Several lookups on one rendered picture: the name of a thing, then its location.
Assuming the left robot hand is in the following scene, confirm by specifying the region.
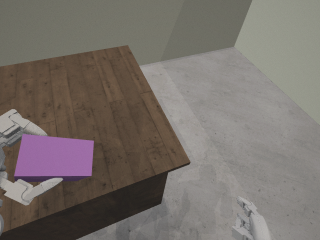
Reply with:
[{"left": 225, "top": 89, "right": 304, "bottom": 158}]
[{"left": 0, "top": 109, "right": 64, "bottom": 206}]

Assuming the table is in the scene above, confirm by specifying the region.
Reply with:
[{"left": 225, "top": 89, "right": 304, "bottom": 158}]
[{"left": 0, "top": 45, "right": 191, "bottom": 240}]

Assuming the right robot hand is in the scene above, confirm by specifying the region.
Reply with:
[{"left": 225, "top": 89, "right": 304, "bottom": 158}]
[{"left": 232, "top": 196, "right": 272, "bottom": 240}]

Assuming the sponge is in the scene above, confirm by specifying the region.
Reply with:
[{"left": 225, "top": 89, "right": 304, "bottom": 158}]
[{"left": 14, "top": 134, "right": 94, "bottom": 182}]

